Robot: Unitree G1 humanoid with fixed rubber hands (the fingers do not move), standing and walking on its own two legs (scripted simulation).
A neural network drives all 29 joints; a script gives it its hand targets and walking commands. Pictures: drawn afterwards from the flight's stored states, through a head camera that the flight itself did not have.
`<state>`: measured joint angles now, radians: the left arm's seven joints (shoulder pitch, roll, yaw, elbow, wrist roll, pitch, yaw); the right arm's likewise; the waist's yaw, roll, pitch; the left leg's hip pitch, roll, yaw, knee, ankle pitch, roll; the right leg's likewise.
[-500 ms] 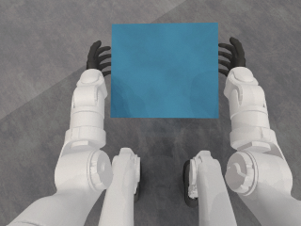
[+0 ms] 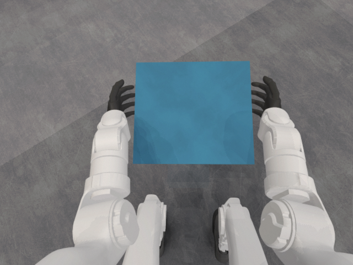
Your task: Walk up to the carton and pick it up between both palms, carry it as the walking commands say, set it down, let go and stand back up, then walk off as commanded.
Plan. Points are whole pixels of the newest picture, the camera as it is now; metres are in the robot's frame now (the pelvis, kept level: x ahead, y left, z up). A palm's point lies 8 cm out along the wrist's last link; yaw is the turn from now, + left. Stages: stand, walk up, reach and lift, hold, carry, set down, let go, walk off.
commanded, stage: reach and lift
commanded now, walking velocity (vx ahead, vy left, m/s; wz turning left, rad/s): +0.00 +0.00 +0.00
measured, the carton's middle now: (191, 118) +0.47 +0.01 -0.13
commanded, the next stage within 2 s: none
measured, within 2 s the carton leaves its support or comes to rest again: neither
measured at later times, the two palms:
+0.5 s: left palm (104, 109) +0.42 +0.18 +0.03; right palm (286, 105) +0.43 -0.16 +0.03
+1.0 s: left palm (84, 103) +0.39 +0.18 +0.11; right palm (316, 96) +0.41 -0.17 +0.11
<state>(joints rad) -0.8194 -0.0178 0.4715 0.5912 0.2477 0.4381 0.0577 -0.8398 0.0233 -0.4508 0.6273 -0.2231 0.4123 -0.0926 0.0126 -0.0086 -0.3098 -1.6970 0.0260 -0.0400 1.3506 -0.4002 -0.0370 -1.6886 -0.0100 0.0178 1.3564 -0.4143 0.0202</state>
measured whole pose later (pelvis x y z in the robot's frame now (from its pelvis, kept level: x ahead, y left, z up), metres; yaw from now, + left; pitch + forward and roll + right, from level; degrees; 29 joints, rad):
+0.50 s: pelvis +0.02 +0.00 +0.06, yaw +0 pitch +36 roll +0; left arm -0.68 -0.09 0.48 0.52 0.29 0.45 0.07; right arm -0.71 0.07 -0.45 0.58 -0.27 0.43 -0.06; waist 0.01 -0.01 -0.30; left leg -1.39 0.03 -0.02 1.08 -0.33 -0.03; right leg -1.38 -0.01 0.03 1.09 -0.34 0.02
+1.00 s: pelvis +0.04 +0.00 +0.13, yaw +0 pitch +26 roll +0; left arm -0.52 -0.12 0.46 0.41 0.34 0.48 -0.05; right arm -0.55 0.11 -0.45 0.46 -0.32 0.45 0.04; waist 0.02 -0.02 -0.19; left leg -0.95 0.04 -0.01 0.70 -0.21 -0.03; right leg -0.95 -0.01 0.02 0.71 -0.22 0.01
